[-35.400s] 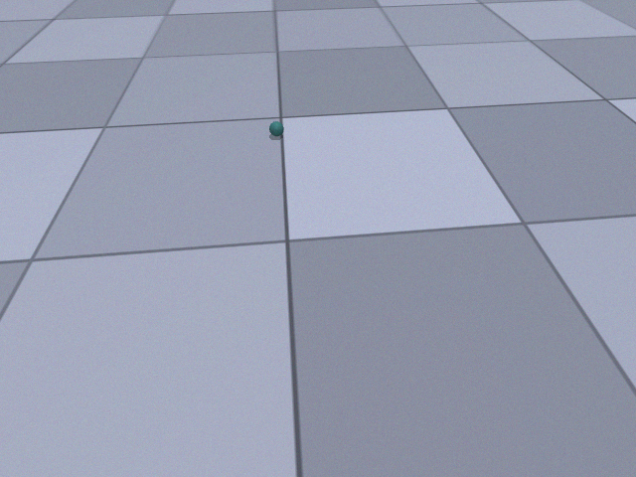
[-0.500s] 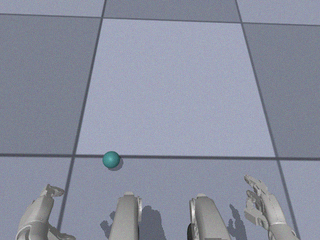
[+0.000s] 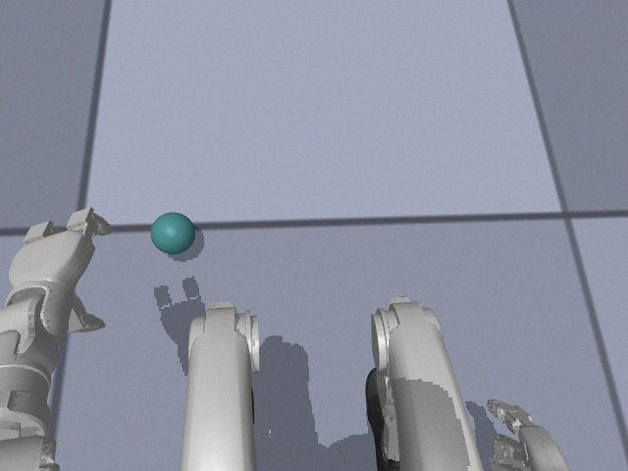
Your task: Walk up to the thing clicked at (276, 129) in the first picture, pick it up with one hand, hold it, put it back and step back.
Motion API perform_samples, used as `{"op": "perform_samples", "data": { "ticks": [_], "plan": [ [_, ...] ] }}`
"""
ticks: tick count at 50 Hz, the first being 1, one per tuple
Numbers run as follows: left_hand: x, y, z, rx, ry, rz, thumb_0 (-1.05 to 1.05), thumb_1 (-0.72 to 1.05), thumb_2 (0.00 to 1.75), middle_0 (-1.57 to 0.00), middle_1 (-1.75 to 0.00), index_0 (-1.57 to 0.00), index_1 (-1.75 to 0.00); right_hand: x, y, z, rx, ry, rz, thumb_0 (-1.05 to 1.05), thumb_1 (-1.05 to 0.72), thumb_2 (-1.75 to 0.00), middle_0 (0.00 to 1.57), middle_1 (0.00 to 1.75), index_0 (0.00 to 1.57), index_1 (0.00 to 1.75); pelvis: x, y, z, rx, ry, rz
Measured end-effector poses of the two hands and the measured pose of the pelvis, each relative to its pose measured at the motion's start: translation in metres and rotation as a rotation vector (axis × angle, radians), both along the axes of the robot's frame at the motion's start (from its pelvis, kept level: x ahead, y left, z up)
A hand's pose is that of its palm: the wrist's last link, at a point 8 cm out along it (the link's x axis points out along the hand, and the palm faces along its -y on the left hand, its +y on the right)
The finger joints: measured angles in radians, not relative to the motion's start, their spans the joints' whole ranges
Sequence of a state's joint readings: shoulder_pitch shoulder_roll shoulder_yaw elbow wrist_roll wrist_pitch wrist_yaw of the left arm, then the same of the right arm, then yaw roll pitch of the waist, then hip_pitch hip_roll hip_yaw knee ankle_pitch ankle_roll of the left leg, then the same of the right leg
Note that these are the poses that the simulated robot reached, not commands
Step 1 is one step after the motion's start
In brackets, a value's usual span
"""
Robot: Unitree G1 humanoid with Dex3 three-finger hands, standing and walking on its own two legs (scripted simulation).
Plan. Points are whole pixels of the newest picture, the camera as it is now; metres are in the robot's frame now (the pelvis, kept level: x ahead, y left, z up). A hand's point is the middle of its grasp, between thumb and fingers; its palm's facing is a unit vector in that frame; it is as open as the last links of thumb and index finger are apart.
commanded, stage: rise first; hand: left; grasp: from above
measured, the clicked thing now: (173, 233) +0.50 +0.29 -0.36
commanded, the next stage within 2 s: approach in 0.98 s
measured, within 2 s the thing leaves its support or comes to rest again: neither
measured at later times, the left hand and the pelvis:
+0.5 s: hand (105, 256) +0.41 +0.34 -0.20, palm faces -0.45 -0.05 -0.89, open 14.1 cm; pelvis +0.00 +0.02 -0.05, yaw -2 degrees
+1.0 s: hand (124, 245) +0.44 +0.33 -0.23, palm faces -0.44 -0.07 -0.90, open 14.0 cm; pelvis +0.01 +0.02 -0.07, yaw -4 degrees
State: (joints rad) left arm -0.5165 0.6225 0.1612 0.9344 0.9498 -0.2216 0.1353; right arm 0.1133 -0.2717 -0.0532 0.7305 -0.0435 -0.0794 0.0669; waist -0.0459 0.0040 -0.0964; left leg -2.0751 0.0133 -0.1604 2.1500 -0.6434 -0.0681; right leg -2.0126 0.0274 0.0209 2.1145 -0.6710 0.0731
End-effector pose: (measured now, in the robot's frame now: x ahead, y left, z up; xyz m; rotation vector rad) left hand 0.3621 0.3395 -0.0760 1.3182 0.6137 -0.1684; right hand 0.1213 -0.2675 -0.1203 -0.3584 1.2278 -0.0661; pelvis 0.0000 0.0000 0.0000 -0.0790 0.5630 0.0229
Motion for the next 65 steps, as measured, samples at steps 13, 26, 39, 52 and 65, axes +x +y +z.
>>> {"op": "perform_samples", "data": {
  "ticks": [13, 26, 39, 52, 65],
  "plan": [
    [0.033, 0.001, -0.043, 0.077, -0.042, -0.146, 0.00, -0.54, 1.03, -0.07, -1.02, -0.07, -1.02, -0.034, -0.002, -0.016, -0.067, 0.097, -0.019, 0.00, -0.90, -0.89, 0.20, 0.30, 0.21, 0.30, -0.004, 0.011, -0.036, -0.038, -0.017, -0.003],
    [0.057, 0.002, -0.069, 0.122, -0.046, -0.233, 0.00, -0.52, 1.00, -0.08, -1.00, -0.09, -0.99, -0.031, 0.015, -0.027, -0.069, 0.116, -0.005, 0.00, -0.90, -0.89, 0.20, 0.30, 0.21, 0.30, 0.000, 0.023, -0.052, -0.066, -0.006, -0.002],
    [0.074, -0.003, -0.090, 0.114, -0.059, -0.233, 0.00, -0.51, 0.98, -0.07, -1.04, -0.09, -1.02, -0.036, 0.022, -0.038, -0.063, 0.146, 0.004, 0.00, -0.91, -0.89, 0.20, 0.30, 0.21, 0.30, 0.005, 0.026, -0.065, -0.073, 0.007, -0.010],
    [0.085, -0.011, -0.101, 0.111, -0.053, -0.210, 0.00, -0.52, 0.98, -0.07, -1.06, -0.09, -1.04, -0.052, 0.017, -0.042, -0.064, 0.186, -0.011, 0.00, -0.91, -0.89, 0.20, 0.30, 0.21, 0.30, 0.007, 0.023, -0.071, -0.070, 0.013, -0.020],
    [0.107, -0.029, -0.110, 0.117, -0.067, -0.254, 0.00, -0.50, 0.95, -0.08, -1.08, -0.10, -1.06, -0.059, 0.013, -0.044, -0.079, 0.207, -0.002, 0.00, -0.91, -0.89, 0.20, 0.30, 0.21, 0.30, 0.009, 0.020, -0.078, -0.067, 0.019, -0.026]
  ]
}}
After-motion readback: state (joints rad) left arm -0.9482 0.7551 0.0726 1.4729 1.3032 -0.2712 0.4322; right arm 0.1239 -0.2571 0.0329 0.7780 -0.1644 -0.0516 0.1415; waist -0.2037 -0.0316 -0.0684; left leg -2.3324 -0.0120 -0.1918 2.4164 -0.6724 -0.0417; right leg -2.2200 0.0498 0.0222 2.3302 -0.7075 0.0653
